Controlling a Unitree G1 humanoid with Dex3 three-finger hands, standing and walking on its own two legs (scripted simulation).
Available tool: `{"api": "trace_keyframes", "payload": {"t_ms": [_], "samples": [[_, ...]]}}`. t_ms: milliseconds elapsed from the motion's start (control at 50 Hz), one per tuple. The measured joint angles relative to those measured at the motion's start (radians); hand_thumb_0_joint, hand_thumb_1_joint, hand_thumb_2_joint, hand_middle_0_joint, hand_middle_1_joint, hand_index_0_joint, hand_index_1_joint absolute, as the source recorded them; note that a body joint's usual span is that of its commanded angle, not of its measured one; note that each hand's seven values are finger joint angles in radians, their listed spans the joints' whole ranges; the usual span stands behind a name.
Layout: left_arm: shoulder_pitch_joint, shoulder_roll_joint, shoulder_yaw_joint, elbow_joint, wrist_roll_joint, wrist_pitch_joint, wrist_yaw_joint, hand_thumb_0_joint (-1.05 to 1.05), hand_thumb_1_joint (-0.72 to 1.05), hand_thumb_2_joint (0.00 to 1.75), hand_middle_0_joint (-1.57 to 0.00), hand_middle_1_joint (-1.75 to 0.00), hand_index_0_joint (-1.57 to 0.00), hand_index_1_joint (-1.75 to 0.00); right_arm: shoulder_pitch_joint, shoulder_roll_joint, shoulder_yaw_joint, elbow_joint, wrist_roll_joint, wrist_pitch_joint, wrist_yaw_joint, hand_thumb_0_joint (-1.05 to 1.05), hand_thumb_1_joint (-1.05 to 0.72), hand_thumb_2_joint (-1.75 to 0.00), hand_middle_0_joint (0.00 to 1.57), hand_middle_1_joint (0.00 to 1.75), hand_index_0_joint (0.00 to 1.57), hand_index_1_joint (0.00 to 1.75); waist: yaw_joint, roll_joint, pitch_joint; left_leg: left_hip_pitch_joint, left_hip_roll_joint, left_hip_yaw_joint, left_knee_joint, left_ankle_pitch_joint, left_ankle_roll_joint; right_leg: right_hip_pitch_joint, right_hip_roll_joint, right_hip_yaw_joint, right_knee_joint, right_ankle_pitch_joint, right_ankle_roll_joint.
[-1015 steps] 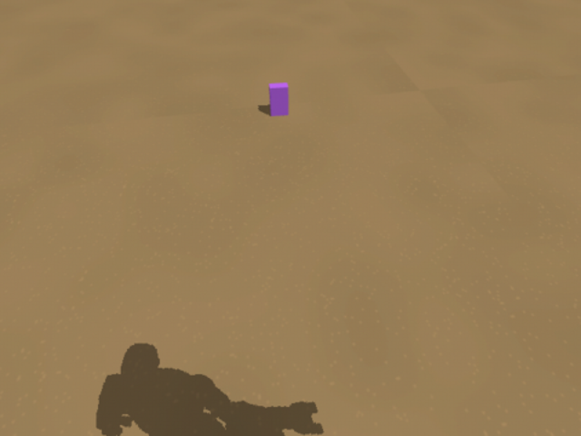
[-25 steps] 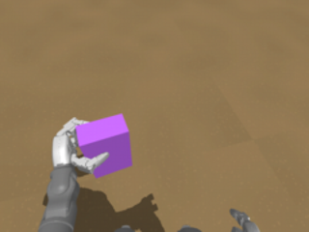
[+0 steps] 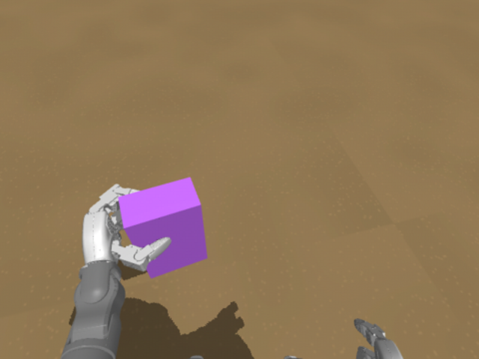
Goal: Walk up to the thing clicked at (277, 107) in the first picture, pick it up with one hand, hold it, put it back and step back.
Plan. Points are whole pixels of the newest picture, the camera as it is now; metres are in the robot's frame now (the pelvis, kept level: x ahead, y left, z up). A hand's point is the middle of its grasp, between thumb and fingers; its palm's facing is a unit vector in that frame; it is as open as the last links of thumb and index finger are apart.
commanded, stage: hold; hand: left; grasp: from the side
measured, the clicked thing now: (169, 231) +0.33 +0.14 +0.01
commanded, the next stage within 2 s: crouch in 1.88 s
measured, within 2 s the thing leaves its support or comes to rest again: neither
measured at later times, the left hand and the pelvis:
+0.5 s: hand (139, 227) +0.32 +0.18 +0.05, palm faces +0.20 -0.98 -0.02, open 10.0 cm; pelvis +0.00 +0.00 +0.00, yaw +0 degrees
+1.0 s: hand (134, 224) +0.33 +0.18 +0.05, palm faces +0.21 -0.98 -0.01, open 10.0 cm; pelvis +0.00 +0.00 +0.00, yaw +0 degrees
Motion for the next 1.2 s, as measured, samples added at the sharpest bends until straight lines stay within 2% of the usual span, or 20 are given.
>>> {"api": "trace_keyframes", "payload": {"t_ms": [640, 1020, 1200], "samples": [[-0.009, 0.002, 0.014, 0.02, -0.004, -0.014, -0.006, -0.01, -0.51, 1.07, -0.81, -1.13, -0.82, -1.12, 0.001, -0.002, 0.001, 0.011, 0.001, -0.018, -0.006, 0.01, -0.95, -0.91, 0.2, 0.3, 0.2, 0.3, 0.0, -0.003, 0.004, 0.019, -0.002, -0.002, -0.026, 0.012, -0.001, 0.019, -0.001, -0.001, -0.025, 0.011, 0.0], [-0.003, 0.002, 0.008, 0.018, -0.002, -0.025, -0.004, -0.01, -0.51, 1.07, -0.81, -1.13, -0.82, -1.12, 0.007, 0.0, -0.003, 0.01, 0.001, -0.013, 0.002, 0.01, -0.95, -0.91, 0.2, 0.3, 0.2, 0.3, 0.003, -0.004, 0.004, 0.02, -0.005, 0.002, -0.023, 0.006, 0.005, 0.022, -0.003, 0.003, -0.027, 0.009, 0.005], [-0.009, 0.002, -0.01, 0.027, 0.006, -0.015, -0.004, -0.01, -0.51, 1.07, -0.81, -1.13, -0.82, -1.12, 0.006, -0.001, -0.005, 0.01, 0.0, -0.017, 0.003, 0.01, -0.94, -0.91, 0.2, 0.3, 0.2, 0.3, 0.004, 0.001, 0.0, 0.017, -0.006, 0.0, -0.018, 0.004, 0.006, 0.021, -0.004, 0.001, -0.025, 0.008, 0.006]]}}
